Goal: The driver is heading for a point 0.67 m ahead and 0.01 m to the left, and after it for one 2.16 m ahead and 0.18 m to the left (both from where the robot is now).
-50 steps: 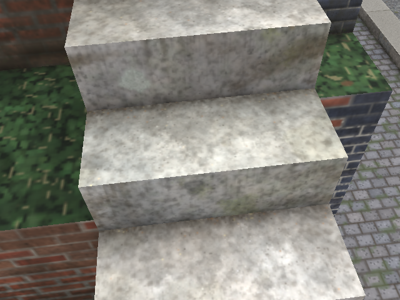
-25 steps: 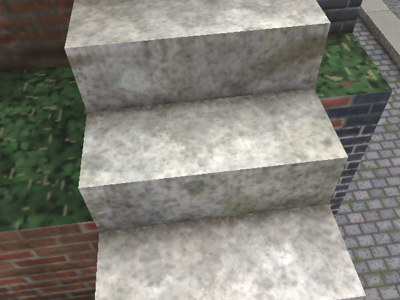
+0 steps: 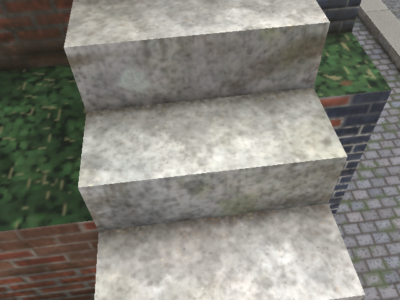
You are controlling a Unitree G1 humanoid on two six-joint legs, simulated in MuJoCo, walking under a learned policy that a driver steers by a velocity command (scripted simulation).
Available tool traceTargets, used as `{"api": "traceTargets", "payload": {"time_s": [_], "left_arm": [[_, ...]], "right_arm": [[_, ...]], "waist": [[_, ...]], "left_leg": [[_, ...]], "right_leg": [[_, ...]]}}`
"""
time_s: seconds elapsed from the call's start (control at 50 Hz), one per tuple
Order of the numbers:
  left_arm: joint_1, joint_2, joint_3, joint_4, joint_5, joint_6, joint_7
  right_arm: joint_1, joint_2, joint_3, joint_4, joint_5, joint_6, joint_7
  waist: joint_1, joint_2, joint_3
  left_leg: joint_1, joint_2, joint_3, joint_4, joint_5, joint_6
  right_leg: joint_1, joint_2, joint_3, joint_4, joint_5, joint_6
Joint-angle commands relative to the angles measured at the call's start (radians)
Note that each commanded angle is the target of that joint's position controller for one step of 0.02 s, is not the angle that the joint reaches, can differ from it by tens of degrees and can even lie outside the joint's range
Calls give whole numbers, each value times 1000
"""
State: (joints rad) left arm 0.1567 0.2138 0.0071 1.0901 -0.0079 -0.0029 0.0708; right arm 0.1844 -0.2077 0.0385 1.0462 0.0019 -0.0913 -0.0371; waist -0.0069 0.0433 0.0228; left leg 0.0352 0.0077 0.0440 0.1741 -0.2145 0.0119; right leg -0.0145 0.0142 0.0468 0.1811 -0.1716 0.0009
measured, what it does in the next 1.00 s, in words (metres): stands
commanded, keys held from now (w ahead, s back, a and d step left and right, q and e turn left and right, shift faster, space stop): w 0.46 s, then no key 0.54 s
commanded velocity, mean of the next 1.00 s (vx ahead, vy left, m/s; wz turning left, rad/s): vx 0.34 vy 0.00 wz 0.00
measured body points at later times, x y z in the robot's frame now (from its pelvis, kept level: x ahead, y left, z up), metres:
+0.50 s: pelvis +0.00 +0.00 +0.00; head +0.02 -0.01 +0.45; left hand +0.06 +0.26 -0.14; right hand +0.07 -0.24 -0.15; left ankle -0.08 +0.11 -0.75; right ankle -0.05 -0.13 -0.75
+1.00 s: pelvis -0.03 +0.00 +0.00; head -0.01 -0.01 +0.45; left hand +0.01 +0.27 -0.15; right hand +0.01 -0.24 -0.16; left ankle -0.08 +0.11 -0.75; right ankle -0.05 -0.13 -0.75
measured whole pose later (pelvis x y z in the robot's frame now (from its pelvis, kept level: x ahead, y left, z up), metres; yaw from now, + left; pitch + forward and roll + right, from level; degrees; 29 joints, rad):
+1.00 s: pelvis -0.03 +0.00 +0.00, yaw +0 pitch -1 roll +0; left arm 0.18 0.23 0.03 1.10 -0.01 0.04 0.09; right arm 0.23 -0.22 0.01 1.04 0.00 -0.04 -0.05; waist -0.01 0.03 0.06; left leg -0.03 0.00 0.06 0.26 -0.22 0.01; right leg -0.08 0.01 0.06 0.27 -0.17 0.01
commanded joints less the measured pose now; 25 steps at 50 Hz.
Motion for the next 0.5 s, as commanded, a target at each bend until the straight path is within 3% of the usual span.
{"api": "traceTargets", "payload": {"time_s": [0.02, 0.18, 0.28, 0.3, 0.46, 0.5], "left_arm": [[11, 121, 20, -29, 1, -6, 2], [7, 114, 19, -27, -1, -8, 4], [7, 118, 20, -29, 2, -7, 1], [11, 126, 20, -26, 4, -3, 2], [5, 117, 19, -35, 2, -3, -1], [19, 132, 23, -25, 2, -1, 2]], "right_arm": [[18, -85, -14, -29, 1, -10, 0], [6, -85, -16, -42, 0, -8, -4], [15, -89, -16, -32, 2, -9, -1], [15, -95, -19, -33, 4, -9, -1], [7, -87, -14, -30, 1, -6, -3], [17, -98, -19, -28, 0, -7, -3]], "waist": [[3, -8, -35], [-4, -29, -30], [4, -7, -42], [-1, -32, -43], [7, 11, -36], [5, -9, -29]], "left_leg": [[-63, 130, -75, 4, 376, 47], [-64, 136, -71, 0, 373, 41], [-63, 130, -76, 7, 380, 46], [-43, 134, -76, 11, 403, 45], [-79, 127, -68, 12, 366, 44], [-88, 127, -59, 21, 384, 46]], "right_leg": [[79, -126, 99, 34, 372, -84], [74, -120, 96, 39, 357, -84], [82, -127, 101, 33, 377, -83], [64, -115, 91, 43, 391, -82], [84, -128, 104, 34, 380, -81], [88, -126, 98, 50, 415, -77]]}}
